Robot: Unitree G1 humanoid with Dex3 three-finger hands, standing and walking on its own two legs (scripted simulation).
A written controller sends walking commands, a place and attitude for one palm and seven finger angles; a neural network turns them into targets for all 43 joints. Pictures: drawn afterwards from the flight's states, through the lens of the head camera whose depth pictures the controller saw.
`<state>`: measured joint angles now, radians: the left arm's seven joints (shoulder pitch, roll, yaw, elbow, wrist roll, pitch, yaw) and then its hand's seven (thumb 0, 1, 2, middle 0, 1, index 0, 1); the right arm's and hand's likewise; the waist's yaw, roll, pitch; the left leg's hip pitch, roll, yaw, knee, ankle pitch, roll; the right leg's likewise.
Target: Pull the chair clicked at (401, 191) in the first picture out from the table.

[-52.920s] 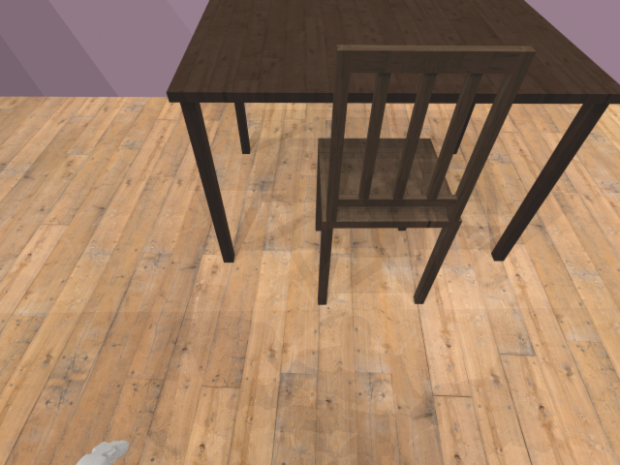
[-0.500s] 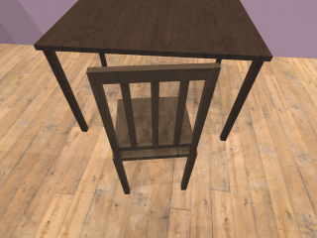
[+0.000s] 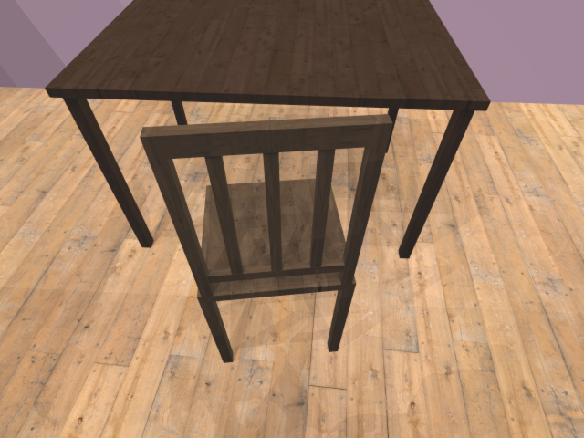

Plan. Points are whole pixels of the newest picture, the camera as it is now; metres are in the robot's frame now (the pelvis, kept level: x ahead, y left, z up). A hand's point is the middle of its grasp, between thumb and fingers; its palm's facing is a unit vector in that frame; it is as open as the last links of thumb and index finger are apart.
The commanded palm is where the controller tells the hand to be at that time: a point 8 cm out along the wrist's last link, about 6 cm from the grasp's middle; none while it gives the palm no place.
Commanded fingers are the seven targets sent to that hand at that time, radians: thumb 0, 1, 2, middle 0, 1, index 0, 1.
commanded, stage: take the last steps up to it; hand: left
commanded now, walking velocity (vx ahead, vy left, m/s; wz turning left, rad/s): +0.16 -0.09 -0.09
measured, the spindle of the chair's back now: (274, 219) +0.51 +0.06 -0.05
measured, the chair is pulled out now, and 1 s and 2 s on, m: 0.25 0.25 0.25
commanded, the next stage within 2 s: come to a stop and stand still in 0.08 s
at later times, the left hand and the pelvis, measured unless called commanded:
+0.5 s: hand out of the picture +0.06 +0.14 -0.18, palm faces +0.05 -0.98 -0.17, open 7.3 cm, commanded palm none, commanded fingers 0.00 0.90 0.90 -0.20 -0.30 -0.20 -0.30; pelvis +0.08 -0.02 -0.01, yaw -2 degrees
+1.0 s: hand out of the picture +0.15 +0.18 -0.18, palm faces -0.04 -0.97 -0.23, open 7.3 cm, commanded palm none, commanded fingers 0.00 0.90 0.90 -0.20 -0.30 -0.20 -0.30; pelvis +0.06 +0.00 -0.01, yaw -3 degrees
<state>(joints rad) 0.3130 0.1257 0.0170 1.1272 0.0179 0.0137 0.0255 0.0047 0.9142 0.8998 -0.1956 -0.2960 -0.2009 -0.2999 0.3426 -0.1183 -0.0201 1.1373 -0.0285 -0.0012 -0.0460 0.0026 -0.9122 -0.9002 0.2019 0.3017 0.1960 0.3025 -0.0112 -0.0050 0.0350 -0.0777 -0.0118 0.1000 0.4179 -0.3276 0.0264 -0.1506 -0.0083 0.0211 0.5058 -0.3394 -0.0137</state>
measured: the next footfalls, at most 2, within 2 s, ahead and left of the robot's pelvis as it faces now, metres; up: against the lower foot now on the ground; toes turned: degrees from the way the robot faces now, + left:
left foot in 0.36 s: +0.12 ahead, +0.10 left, +0.00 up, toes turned -1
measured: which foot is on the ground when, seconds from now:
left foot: down 0.00-0.14, up 0.16-0.34, down 0.36-1.00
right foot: down 0.00-1.00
